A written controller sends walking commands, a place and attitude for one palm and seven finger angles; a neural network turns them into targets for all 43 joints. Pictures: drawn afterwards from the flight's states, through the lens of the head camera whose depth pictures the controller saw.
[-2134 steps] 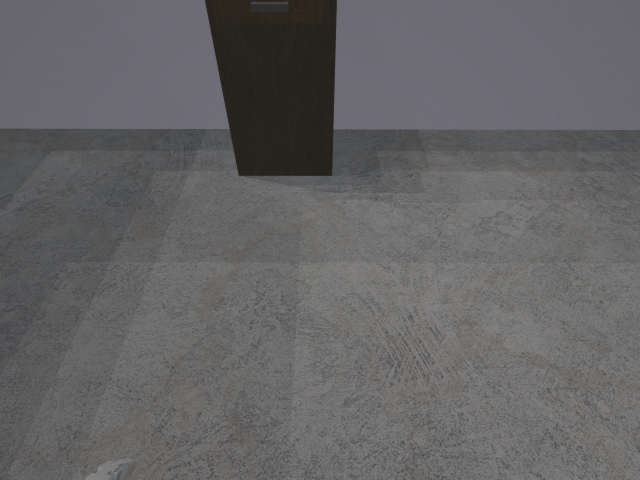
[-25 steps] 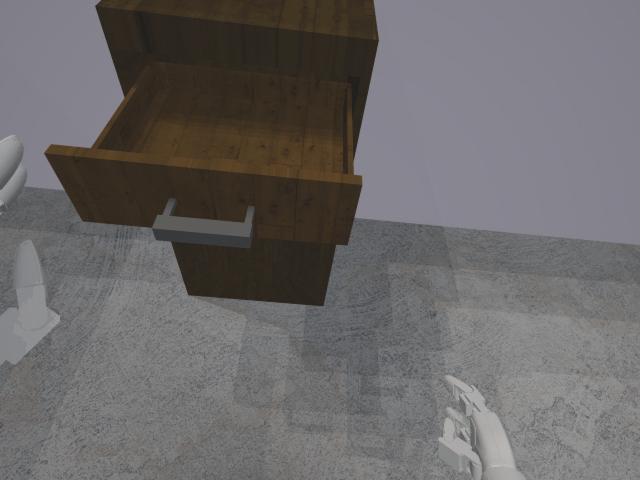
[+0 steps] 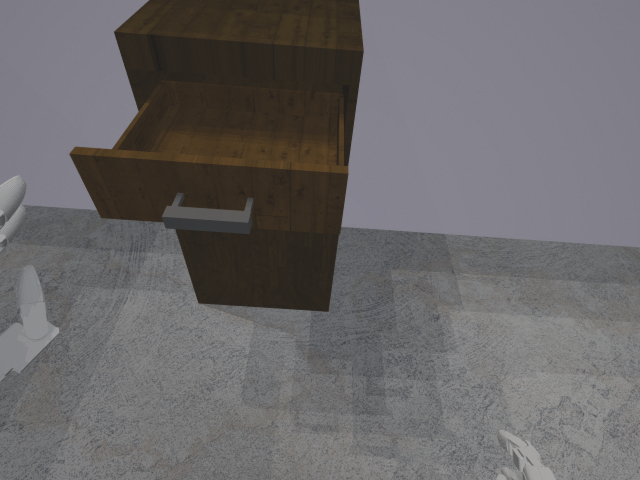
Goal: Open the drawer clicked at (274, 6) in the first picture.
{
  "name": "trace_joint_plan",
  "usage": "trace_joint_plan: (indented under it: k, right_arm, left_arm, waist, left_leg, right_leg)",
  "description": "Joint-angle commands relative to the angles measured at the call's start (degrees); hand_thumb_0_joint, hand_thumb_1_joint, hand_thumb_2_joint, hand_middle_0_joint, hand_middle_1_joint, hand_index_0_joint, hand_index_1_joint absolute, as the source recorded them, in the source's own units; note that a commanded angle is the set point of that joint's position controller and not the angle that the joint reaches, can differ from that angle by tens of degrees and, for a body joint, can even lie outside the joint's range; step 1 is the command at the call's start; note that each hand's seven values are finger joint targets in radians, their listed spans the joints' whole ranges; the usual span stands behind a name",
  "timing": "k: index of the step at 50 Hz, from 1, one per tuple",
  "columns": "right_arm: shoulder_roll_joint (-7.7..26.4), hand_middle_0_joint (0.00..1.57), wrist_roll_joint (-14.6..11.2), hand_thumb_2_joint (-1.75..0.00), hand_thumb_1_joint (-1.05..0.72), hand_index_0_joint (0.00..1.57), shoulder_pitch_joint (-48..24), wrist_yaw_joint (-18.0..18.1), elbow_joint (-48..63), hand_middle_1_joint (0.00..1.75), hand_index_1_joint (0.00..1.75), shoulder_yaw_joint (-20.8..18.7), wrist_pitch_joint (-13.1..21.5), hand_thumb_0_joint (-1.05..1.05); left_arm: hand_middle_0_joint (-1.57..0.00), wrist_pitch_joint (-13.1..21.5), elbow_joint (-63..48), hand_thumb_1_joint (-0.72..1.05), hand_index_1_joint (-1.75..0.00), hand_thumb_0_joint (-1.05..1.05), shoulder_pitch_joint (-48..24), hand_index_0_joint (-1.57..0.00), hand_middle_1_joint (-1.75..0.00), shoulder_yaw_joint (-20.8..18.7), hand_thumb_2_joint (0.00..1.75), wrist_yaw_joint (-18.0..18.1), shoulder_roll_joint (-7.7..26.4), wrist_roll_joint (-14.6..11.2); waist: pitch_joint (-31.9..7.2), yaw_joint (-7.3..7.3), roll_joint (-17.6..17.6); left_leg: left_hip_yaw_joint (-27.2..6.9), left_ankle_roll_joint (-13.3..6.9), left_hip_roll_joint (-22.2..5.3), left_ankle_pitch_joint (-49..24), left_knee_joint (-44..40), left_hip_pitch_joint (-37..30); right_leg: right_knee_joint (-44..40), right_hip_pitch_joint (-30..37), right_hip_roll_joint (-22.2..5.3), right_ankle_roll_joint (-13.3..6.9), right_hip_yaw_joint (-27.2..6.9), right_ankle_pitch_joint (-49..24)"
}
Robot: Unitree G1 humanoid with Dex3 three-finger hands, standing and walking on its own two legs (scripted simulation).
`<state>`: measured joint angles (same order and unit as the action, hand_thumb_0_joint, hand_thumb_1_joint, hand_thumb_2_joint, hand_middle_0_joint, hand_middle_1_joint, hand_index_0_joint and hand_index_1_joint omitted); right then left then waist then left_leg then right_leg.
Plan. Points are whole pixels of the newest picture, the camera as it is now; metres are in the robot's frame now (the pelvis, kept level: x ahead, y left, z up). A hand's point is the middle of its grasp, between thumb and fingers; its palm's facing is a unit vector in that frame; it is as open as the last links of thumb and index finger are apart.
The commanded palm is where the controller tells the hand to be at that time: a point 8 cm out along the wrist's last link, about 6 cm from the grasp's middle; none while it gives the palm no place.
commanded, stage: stop stepping back and stand still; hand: left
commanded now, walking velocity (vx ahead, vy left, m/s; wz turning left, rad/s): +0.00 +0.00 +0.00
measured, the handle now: (211, 210) +0.51 +0.20 +0.03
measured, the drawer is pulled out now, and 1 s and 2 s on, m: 0.30 0.30 0.30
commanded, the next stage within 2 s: let the arm hang, fingers relaxed in 0.64 s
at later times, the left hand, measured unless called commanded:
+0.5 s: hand out of the picture +0.15 +0.26 +0.21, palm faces +0.43 -0.81 -0.40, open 7.5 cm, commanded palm +0.09 +0.30 +0.22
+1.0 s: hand out of the picture +0.05 +0.21 -0.15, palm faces -0.08 -0.96 -0.25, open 7.4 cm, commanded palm none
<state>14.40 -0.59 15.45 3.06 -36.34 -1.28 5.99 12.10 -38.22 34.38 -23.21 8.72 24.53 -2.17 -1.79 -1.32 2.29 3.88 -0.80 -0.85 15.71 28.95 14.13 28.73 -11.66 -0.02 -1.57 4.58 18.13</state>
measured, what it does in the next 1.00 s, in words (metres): shifts its weight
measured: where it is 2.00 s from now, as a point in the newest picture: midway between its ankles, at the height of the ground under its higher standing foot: outside the picture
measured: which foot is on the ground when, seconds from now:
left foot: down 0.00-1.00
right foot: down 0.00-1.00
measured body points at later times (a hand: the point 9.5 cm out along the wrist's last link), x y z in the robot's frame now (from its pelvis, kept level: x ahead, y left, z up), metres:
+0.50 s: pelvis -0.03 +0.02 +0.00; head -0.03 +0.04 +0.45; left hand +0.13 +0.30 +0.23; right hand +0.13 -0.20 -0.07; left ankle -0.01 +0.11 -0.74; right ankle -0.03 -0.10 -0.74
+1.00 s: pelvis -0.06 +0.01 -0.01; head -0.04 +0.01 +0.44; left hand +0.05 +0.26 -0.13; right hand +0.05 -0.25 -0.13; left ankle -0.01 +0.11 -0.74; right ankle -0.03 -0.10 -0.74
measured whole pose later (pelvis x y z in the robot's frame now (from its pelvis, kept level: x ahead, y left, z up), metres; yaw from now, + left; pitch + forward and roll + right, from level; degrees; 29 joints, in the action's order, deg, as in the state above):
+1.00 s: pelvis -0.06 +0.01 -0.01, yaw +0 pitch +0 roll +0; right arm 16.2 1.1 8.8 -0.7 -49.1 0.0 0.3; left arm -3.8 39.1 16.0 0.5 -1.0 13.6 2.0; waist 2.9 -2.0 -0.7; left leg 4.4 -2.2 0.2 13.2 33.3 19.8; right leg 34.9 -18.0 -1.5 -1.1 4.2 16.4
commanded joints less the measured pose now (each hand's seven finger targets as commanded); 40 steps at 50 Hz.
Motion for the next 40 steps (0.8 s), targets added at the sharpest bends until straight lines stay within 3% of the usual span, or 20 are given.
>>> trace_joint_plan:
  k: [1, 3, 10, 13, 16, 18, 21, 23, 30, 35, 36, 37, 38, 40]
  right_arm:
    - [5.13, 0.2, -0.2, -0.9, -0.9, 0.2, -6.73, 0.0, 10.01, 0.3, 0.3, -0.94, 3.92, 0.0]
    - [4.73, 0.2, -0.49, -0.9, -0.9, 0.2, -6.28, -0.18, 9.55, 0.3, 0.3, -0.74, 3.64, 0.0]
    - [4.31, 0.2, -0.47, -0.9, -0.9, 0.2, -7.58, -0.17, 9.84, 0.3, 0.3, 0.33, 2.19, 0.0]
    - [4.17, 0.2, -0.11, -0.9, -0.9, 0.2, -8.25, 0.07, 10.41, 0.3, 0.3, 0.67, 2.58, 0.0]
    - [4.32, 0.2, 0.24, -0.9, -0.9, 0.2, -8.96, 0.32, 10.82, 0.3, 0.3, 0.84, 3.35, 0.0]
    - [3.87, 0.2, 0.45, -0.9, -0.9, 0.2, -8.84, 0.37, 10.91, 0.3, 0.3, 1.17, 3.8, 0.0]
    - [3.99, 0.2, 0.6, -0.9, -0.9, 0.2, -8.41, 0.38, 10.68, 0.3, 0.3, 0.95, 4.16, 0.0]
    - [3.87, 0.2, 0.58, -0.9, -0.9, 0.2, -8.05, 0.34, 10.45, 0.3, 0.3, 0.9, 4.16, 0.0]
    - [4.31, 0.2, 0.13, -0.9, -0.9, 0.2, -7.53, 0.26, 9.95, 0.3, 0.3, 0.25, 3.39, 0.0]
    - [4.47, 0.2, 0.12, -0.9, -0.9, 0.2, -8.0, 0.34, 10.49, 0.3, 0.3, -0.01, 3.33, 0.0]
    - [4.65, 0.2, 0.32, -0.9, -0.9, 0.2, -8.44, 0.52, 10.49, 0.3, 0.3, -0.15, 3.39, 0.0]
    - [15.07, 0.2, -0.37, -0.9, -0.9, 0.2, -13.2, -3.99, -4.33, 0.3, 0.3, -3.22, 6.55, 0.0]
    - [12.38, 0.2, 0.23, -0.9, -0.9, 0.2, -8.16, -3.87, -5.3, 0.3, 0.3, -3.42, 2.17, 0.0]
    - [11.46, 0.2, 0.81, -0.9, -0.9, 0.2, -6.69, -3.54, -4.56, 0.3, 0.3, -2.74, 0.31, 0.0]
  left_arm:
    - [-0.2, 4.76, -14.24, 0.9, -0.3, 0.0, -0.52, -0.2, -0.3, -10.52, 0.9, 1.87, 11.52, -0.79]
    - [-0.2, 4.45, -9.43, 0.9, -0.3, 0.0, 0.09, -0.2, -0.3, -9.65, 0.9, 1.71, 9.34, -1.15]
    - [-0.2, 2.54, -2.92, 0.9, -0.3, 0.0, -3.61, -0.2, -0.3, -6.42, 0.9, 0.63, 6.61, -1.27]
    - [-0.2, 2.53, -7.56, 0.9, -0.3, 0.0, -6.26, -0.2, -0.3, -4.96, 0.9, 0.63, 6.56, -0.76]
    - [-0.2, 2.48, -12.56, 0.9, -0.3, 0.0, -8.66, -0.2, -0.3, -5.46, 0.9, 0.93, 8.37, -0.42]
    - [-0.2, 2.58, -13.28, 0.9, -0.3, 0.0, -8.05, -0.2, -0.3, -5.11, 0.9, 1.26, 7.75, -0.09]
    - [-0.2, 2.64, -13.97, 0.9, -0.3, 0.0, -6.42, -0.2, -0.3, -6.63, 0.9, 1.75, 8.9, -0.1]
    - [-0.2, 2.87, -12.83, 0.9, -0.3, 0.0, -5.3, -0.2, -0.3, -6.26, 0.9, 1.83, 7.67, -0.07]
    - [-0.2, 2.54, -7.25, 0.9, -0.3, 0.0, -2.14, -0.2, -0.3, -6.27, 0.9, 1.36, 6.28, -0.66]
    - [-0.2, 2.84, -9.47, 0.9, -0.3, 0.0, -1.64, -0.2, -0.3, -6.31, 0.9, 1.07, 6.97, -0.6]
    - [-0.2, 2.97, -10.59, 0.9, -0.3, 0.0, -1.8, -0.2, -0.3, -7.57, 0.9, 1.25, 8.6, -0.59]
    - [-0.2, -5.43, 42.11, 0.9, -0.3, 0.0, -7.07, -0.2, -0.3, 18.77, 0.9, -6.42, -2.03, 4.76]
    - [-0.2, -10.57, 44.64, 0.9, -0.3, 0.0, -8.01, -0.2, -0.3, 16.51, 0.9, -7.65, -1.81, 4.24]
    - [-0.2, -11.87, 45.49, 0.9, -0.3, 0.0, -10.6, -0.2, -0.3, 17.08, 0.9, -8.22, -3.0, 4.16]
  waist:
    - [-7.19, 0.56, -8.82]
    - [-5.91, 0.18, -5.6]
    - [-0.76, 0.1, -3.64]
    - [-1.73, 0.3, -4.31]
    - [-2.17, 0.54, -6.54]
    - [-2.36, 0.79, -8.48]
    - [-3.02, 0.84, -9.5]
    - [-3.22, 0.77, -9.55]
    - [-2.3, 0.59, -5.19]
    - [-3.24, 0.76, -5.38]
    - [-3.34, 0.84, -5.99]
    - [4.81, -0.75, -6.49]
    - [-1.2, -0.34, -6.44]
    - [-1.57, -0.05, -7.63]
  left_leg:
    - [-6.15, -1.26, -5.76, -24.78, -2.72, -0.74]
    - [-5.63, -0.57, -5.11, -20.46, -2.89, 1.28]
    - [-6.15, -0.54, -5.33, -7.12, -8.11, 4.62]
    - [-6.23, -0.65, -4.79, -3.94, -9.52, 4.35]
    - [-6.7, -0.52, -4.51, 0.1, -10.98, 4.55]
    - [-7.15, -0.59, -4.55, 2.32, -11.94, 5.99]
    - [-6.93, -0.22, -4.28, 1.74, -11.38, 5.57]
    - [-7.3, -0.06, -4.35, 1.58, -11.54, 6.21]
    - [-6.56, 0.54, -4.08, -3.2, -10.41, 5.13]
    - [-6.23, 0.48, -3.66, -4.72, -9.89, 4.16]
    - [-6.09, 0.53, -3.4, -4.36, -9.86, 3.85]
    - [-7.72, -0.3, -5.25, -15.1, -1.08, 8.15]
    - [-6.46, 0.03, -6.11, -18.77, -1.08, 2.39]
    - [-9.6, -2.34, -8.37, -16.36, -2.92, 5.95]
  right_leg:
    - [-1.48, 5.56, -2.55, 1.12, -4.28, -21.41]
    - [-3.04, 6.14, -2.96, 0.93, -5.27, -22.25]
    - [-7.17, 2.53, -1.72, 1.87, -4.86, -12.07]
    - [-7.48, 3.2, -1.54, 2.08, -4.37, -10.78]
    - [-7.78, 3.32, -1.19, 2.19, -4.11, -8.22]
    - [-7.22, 4.68, -1.04, 2.17, -3.51, -7.14]
    - [-7.5, 4.95, -0.99, 1.89, -3.53, -7.72]
    - [-7.26, 5.66, -0.92, 1.81, -3.27, -7.76]
    - [-8.81, 4.31, -0.87, 1.99, -3.02, -9.09]
    - [-8.75, 4.52, -1.02, 2.09, -3.1, -9.7]
    - [-9.17, 4.24, -0.98, 2.06, -3.5, -9.58]
    - [-0.06, -5.47, -6.06, 0.8, -1.68, -15.19]
    - [-1.26, -6.37, -6.04, 0.57, -5.49, -13.46]
    - [4.33, -6.95, -3.56, 0.48, -3.62, -3.91]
